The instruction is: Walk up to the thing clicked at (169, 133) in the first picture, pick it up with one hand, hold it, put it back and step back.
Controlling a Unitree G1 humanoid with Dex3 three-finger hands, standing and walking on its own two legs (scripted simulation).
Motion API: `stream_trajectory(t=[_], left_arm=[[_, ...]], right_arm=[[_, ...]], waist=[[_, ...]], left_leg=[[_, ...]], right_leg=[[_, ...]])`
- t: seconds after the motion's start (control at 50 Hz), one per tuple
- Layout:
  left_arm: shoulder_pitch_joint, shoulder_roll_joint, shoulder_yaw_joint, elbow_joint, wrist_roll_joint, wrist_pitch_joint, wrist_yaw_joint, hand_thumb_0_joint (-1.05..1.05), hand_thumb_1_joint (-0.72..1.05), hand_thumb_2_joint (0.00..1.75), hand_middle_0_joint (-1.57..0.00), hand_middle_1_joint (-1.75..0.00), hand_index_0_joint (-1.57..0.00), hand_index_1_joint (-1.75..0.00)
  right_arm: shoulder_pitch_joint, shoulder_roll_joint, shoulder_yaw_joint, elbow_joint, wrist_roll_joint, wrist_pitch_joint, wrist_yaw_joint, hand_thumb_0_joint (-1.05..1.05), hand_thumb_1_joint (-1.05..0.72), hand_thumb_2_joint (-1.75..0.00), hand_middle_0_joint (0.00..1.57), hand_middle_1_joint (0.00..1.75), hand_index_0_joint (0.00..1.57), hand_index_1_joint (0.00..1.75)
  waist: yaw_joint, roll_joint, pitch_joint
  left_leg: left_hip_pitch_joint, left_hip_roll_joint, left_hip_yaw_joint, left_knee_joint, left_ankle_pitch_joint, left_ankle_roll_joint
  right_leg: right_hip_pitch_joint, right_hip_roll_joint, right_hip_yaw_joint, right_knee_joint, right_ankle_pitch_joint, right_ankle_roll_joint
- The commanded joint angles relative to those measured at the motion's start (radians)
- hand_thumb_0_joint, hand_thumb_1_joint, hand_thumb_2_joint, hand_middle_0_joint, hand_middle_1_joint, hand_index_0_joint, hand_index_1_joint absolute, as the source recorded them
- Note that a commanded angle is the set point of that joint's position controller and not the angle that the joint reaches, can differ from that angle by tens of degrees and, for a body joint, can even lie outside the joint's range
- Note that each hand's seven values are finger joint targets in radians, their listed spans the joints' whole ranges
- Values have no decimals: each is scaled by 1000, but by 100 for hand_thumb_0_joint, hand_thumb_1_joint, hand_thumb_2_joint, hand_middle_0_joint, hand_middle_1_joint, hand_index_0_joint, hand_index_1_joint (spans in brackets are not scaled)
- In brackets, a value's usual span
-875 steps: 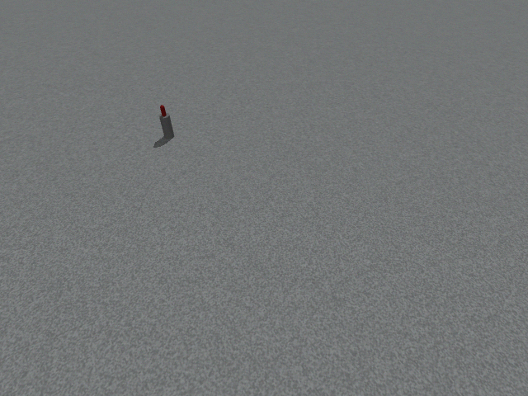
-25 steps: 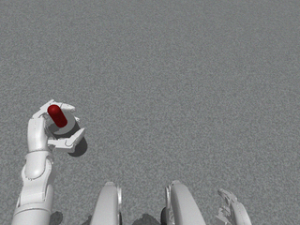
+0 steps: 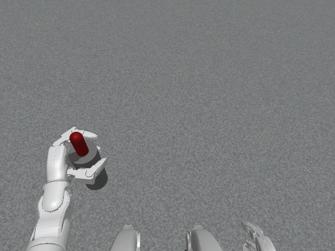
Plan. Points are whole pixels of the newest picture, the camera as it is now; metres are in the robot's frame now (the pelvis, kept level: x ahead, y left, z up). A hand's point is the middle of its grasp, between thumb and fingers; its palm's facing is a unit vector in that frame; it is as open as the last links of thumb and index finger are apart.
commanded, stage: lift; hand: left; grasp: from the side
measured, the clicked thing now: (87, 161) +0.34 +0.19 -0.01
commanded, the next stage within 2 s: hold in 0.60 s
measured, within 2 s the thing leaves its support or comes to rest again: neither
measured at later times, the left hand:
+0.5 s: hand (93, 147) +0.35 +0.16 +0.05, palm faces +0.16 -0.99 -0.04, open 8.5 cm
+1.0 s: hand (89, 141) +0.35 +0.16 +0.07, palm faces +0.16 -0.99 -0.04, open 8.4 cm
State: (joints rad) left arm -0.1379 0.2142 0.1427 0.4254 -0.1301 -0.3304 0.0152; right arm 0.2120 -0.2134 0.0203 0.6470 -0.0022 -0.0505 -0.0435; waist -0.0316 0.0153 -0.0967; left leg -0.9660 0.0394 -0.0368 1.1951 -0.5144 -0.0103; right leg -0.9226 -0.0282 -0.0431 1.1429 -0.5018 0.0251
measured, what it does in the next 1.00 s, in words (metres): stands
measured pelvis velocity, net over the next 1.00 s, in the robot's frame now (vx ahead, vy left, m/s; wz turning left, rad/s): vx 0.02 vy -0.01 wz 0.00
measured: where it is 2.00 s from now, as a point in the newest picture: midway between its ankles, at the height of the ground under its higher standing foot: outside the picture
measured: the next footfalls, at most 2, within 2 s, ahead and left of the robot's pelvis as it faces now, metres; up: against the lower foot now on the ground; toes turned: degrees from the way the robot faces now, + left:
none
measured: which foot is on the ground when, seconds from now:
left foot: down 0.00-1.00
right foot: down 0.00-1.00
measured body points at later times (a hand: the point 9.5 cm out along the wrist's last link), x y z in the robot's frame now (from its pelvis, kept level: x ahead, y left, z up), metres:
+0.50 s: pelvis +0.02 -0.01 +0.03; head +0.09 +0.00 +0.48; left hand +0.34 +0.21 +0.05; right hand +0.15 -0.26 -0.08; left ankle +0.03 +0.12 -0.64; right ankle +0.03 -0.14 -0.64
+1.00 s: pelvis +0.02 -0.01 +0.05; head +0.08 +0.00 +0.50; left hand +0.34 +0.22 +0.08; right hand +0.15 -0.25 -0.06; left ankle +0.03 +0.12 -0.64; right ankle +0.03 -0.14 -0.64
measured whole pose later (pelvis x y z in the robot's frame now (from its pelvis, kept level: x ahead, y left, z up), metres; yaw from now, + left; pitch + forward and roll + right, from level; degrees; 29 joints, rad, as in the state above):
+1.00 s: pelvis +0.02 -0.01 +0.05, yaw +0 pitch +8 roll -1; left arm -0.10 0.18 0.14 0.44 -0.13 -0.35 0.03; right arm 0.23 -0.21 0.01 0.66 -0.01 -0.01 -0.05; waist -0.03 0.01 -0.03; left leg -0.61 0.04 -0.02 0.91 -0.44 -0.02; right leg -0.58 -0.02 -0.04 0.87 -0.43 0.02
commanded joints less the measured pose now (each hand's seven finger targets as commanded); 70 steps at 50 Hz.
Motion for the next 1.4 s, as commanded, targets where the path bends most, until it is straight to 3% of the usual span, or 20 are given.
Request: stream_trajectory(t=[0.0, 0.08, 0.12, 0.14, 0.22, 0.32, 0.36, 0.44, 0.64, 0.68, 0.72, 0.78, 0.84, 0.9, 0.98, 1.04, 1.24, 1.26, 1.3, 1.38], left_arm=[[-351, 148, 49, -363, -30, -127, 11, 0, 22, 120, -121, -133, -122, -133], [-361, 129, 35, -364, -32, -117, 18, 0, 24, 123, -121, -135, -122, -135], [-369, 145, 56, -380, -41, -115, 24, 0, 23, 123, -122, -135, -123, -135], [-321, 101, 40, -305, -43, -107, 21, 0, 24, 123, -121, -135, -122, -135], [-355, 148, 60, -332, -27, -118, 20, 0, 23, 122, -120, -134, -121, -134], [-299, 103, 52, -293, -40, -121, 16, 0, 22, 121, -119, -133, -121, -133], [-310, 120, 60, -299, -30, -125, 20, 0, 23, 121, -119, -133, -121, -133], [-359, 152, 81, -353, -28, -148, 20, 0, 26, 122, -120, -133, -121, -133], [-349, 107, 45, -308, -33, -155, 16, 0, 25, 123, -122, -134, -123, -135], [-369, 139, 61, -374, -36, -159, 12, 0, 26, 122, -122, -134, -123, -134], [-329, 107, 40, -333, -36, -151, 8, 0, 25, 113, -123, -133, -125, -132], [-357, 136, 66, -363, -37, -154, 12, 0, 25, 114, -124, -133, -125, -133], [-289, 109, 58, -293, -35, -142, 15, 0, 21, 114, -125, -134, -126, -134], [-325, 121, 63, -327, -30, -146, 19, 0, 24, 115, -124, -133, -125, -133], [-320, 109, 47, -351, -29, -145, 20, 0, 24, 114, -125, -133, -126, -133], [-338, 132, 69, -381, -33, -149, 24, 0, 25, 114, -123, -132, -124, -132], [-330, 105, 23, -380, -24, -133, 21, 0, 24, 116, -123, -134, -124, -134], [-325, 118, 46, -390, -28, -133, 21, 0, 30, 116, -123, -133, -124, -133], [-318, 85, 13, -365, -29, -125, 18, 0, 31, 116, -124, -134, -125, -133], [-367, 101, 32, -359, -32, -128, 23, 0, 32, 116, -122, -132, -123, -132]], right_arm=[[21, -140, -46, -107, 0, -28, -16, 0, -91, -90, 20, 30, 20, 30], [21, -137, -44, -99, -2, -24, -20, 0, -91, -90, 20, 30, 20, 30], [26, -132, -43, -95, 0, -23, -23, 0, -91, -90, 20, 30, 20, 30], [22, -128, -41, -99, -2, -21, -24, 0, -90, -90, 20, 30, 20, 30], [14, -129, -48, -99, -2, -16, -23, 0, -91, -90, 20, 30, 20, 30], [11, -122, -47, -106, -4, -10, -19, 0, -91, -90, 20, 30, 20, 30], [11, -127, -51, -108, -6, -8, -17, 0, -91, -90, 20, 30, 20, 30], [12, -132, -55, -109, -8, -3, -13, 0, -91, -90, 20, 30, 20, 30], [7, -136, -56, -107, -12, -7, -19, 0, -92, -90, 20, 30, 20, 30], [22, -134, -55, -99, -13, -4, -20, 0, -92, -90, 20, 30, 20, 30], [12, -130, -53, -105, -13, -3, -17, 0, -93, -90, 20, 30, 20, 30], [11, -132, -57, -104, -9, -1, -17, 0, -93, -90, 20, 30, 20, 30], [6, -128, -56, -100, -8, 2, -12, 0, -93, -90, 20, 30, 20, 30], [-1, -126, -59, -104, -7, 4, -10, 0, -92, -90, 20, 30, 20, 30], [-3, -127, -58, -111, -7, 4, -7, 0, -93, -90, 20, 30, 20, 30], [2, -128, -60, -107, -6, 4, -9, 0, -93, -90, 20, 30, 20, 30], [8, -132, -60, -103, -8, -1, -8, 0, -93, -91, 20, 30, 20, 30], [12, -132, -62, -100, -6, -2, -8, 0, -92, -90, 20, 30, 20, 30], [8, -128, -57, -101, -5, -3, -8, 0, -92, -90, 20, 30, 20, 30], [-2, -127, -60, -93, -6, -6, -4, 0, -91, -90, 20, 30, 20, 30]], waist=[[-11, 74, -429], [-12, 83, -410], [-11, 62, -397], [-16, 31, -375], [-6, 36, -359], [-5, 25, -357], [1, 46, -360], [5, 77, -353], [-18, 59, -319], [-18, 59, -358], [-12, 52, -311], [-3, 55, -325], [-4, 27, -276], [-1, 47, -271], [0, 55, -275], [1, 60, -305], [-11, 80, -294], [-3, 73, -297], [-9, 53, -252], [-10, 46, -240]], left_leg=[[371, -27, -11, -227, 249, 7], [406, -25, -10, -251, 280, 5], [402, -27, -2, -259, 284, 9], [381, -27, -1, -263, 282, 11], [380, -32, 16, -282, 286, 15], [401, -35, 24, -297, 328, 16], [423, -34, 26, -305, 347, 14], [466, -32, 22, -329, 359, 8], [513, -32, 18, -369, 347, 7], [527, -32, 23, -367, 369, 9], [515, -34, 22, -376, 367, 7], [526, -34, 31, -383, 370, 9], [507, -33, 28, -399, 349, 7], [521, -33, 30, -414, 333, 6], [540, -30, 23, -424, 355, 2], [559, -32, 30, -424, 355, 5], [604, -25, 24, -437, 431, -1], [607, -24, 22, -441, 437, -2], [595, -24, 23, -454, 412, -2], [579, -28, 28, -460, 367, 2]], right_leg=[[220, 41, -10, -179, 272, -44], [237, 40, -11, -205, 298, -45], [285, 41, -5, -229, 312, -39], [294, 41, -7, -237, 315, -38], [347, 34, 7, -267, 335, -31], [405, 34, 11, -289, 385, -28], [408, 34, 11, -293, 400, -30], [410, 37, 6, -299, 393, -36], [427, 40, 6, -337, 385, -34], [463, 39, 12, -342, 415, -31], [460, 40, 6, -348, 407, -31], [480, 37, 13, -363, 419, -28], [481, 38, 7, -370, 394, -27], [477, 39, 6, -379, 378, -30], [487, 42, -1, -380, 384, -33], [504, 40, 7, -388, 391, -29], [511, 43, -1, -393, 435, -34], [516, 44, -3, -396, 437, -35], [512, 46, -7, -405, 421, -34], [511, 40, -2, -421, 399, -29]])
